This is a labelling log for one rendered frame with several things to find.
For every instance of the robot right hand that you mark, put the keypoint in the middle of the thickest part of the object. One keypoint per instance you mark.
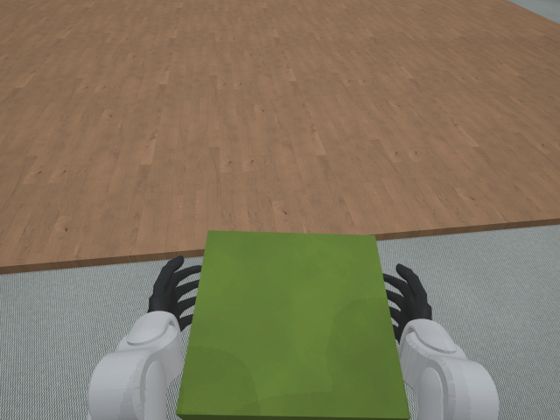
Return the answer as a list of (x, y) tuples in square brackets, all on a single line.
[(413, 304)]

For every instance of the robot left forearm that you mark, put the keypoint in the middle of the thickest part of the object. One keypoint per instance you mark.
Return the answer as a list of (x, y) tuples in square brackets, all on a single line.
[(131, 383)]

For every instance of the robot left hand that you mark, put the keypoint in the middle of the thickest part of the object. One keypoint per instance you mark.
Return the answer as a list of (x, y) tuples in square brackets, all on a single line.
[(166, 294)]

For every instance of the carton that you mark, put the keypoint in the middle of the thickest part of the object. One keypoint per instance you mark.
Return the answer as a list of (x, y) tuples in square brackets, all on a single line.
[(291, 326)]

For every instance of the robot right forearm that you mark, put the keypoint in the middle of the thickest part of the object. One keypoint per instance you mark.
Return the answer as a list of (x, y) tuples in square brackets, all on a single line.
[(447, 384)]

